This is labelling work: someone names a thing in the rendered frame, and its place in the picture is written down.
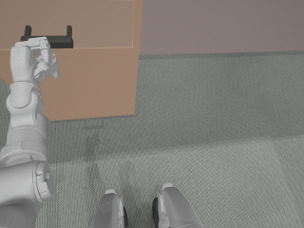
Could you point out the left robot hand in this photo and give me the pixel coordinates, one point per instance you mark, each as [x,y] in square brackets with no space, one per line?
[24,67]

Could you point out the drawer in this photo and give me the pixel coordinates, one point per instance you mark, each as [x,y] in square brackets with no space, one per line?
[95,23]

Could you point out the left robot forearm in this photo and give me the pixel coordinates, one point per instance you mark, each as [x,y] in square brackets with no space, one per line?
[27,126]

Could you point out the robot left upper arm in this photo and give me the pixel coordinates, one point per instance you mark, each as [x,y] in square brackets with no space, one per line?
[24,188]

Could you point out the right robot thigh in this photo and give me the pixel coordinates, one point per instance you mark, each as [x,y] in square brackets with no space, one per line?
[180,212]

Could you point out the cabinet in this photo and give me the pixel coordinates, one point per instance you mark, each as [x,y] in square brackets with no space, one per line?
[94,82]

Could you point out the handle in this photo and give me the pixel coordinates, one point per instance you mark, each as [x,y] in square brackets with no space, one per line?
[55,41]

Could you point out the robot left shin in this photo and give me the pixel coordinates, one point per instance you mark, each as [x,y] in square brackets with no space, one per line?
[120,220]

